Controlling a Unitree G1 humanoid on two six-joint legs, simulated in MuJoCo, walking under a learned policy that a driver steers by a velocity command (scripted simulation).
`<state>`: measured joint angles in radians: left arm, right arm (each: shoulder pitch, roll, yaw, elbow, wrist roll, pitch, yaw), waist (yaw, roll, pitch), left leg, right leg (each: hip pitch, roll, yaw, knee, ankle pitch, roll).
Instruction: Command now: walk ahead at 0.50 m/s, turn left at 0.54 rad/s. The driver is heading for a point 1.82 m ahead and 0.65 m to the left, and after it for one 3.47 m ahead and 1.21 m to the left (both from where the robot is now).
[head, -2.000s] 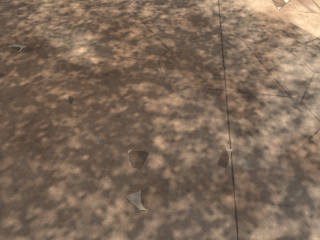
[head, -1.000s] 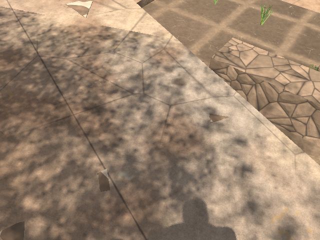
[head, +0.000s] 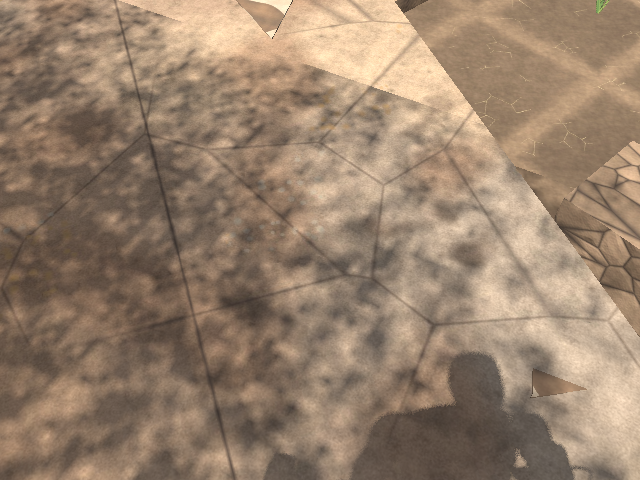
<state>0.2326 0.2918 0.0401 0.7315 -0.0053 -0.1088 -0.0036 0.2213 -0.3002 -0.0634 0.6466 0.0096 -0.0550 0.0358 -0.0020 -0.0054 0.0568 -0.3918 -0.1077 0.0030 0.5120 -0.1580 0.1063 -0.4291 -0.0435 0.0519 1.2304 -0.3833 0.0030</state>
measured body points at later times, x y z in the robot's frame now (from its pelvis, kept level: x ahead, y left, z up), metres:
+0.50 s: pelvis +0.28 -0.04 +0.01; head +0.31 -0.05 +0.46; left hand +0.33 +0.26 -0.08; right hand +0.48 -0.28 -0.10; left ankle +0.20 +0.07 -0.64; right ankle +0.34 -0.14 -0.73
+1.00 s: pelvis +0.51 +0.12 +0.00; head +0.54 +0.15 +0.45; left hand +0.45 +0.42 -0.11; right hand +0.78 -0.02 -0.08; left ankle +0.51 +0.20 -0.73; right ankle +0.55 -0.06 -0.64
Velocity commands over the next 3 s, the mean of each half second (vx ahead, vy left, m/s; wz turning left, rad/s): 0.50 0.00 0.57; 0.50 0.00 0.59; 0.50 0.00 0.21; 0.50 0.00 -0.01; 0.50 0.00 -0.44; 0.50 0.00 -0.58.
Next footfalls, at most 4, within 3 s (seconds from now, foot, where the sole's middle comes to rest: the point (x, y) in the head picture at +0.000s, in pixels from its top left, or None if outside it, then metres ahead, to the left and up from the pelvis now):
0.34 right None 0.38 -0.13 -0.77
0.84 left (225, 423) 0.55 0.22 -0.77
1.36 right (235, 277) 0.91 0.23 -0.77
1.88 left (87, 254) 0.98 0.61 -0.77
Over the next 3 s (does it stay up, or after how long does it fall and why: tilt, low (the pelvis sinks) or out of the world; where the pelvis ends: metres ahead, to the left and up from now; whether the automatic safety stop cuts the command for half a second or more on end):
stays up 1.46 0.74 0.00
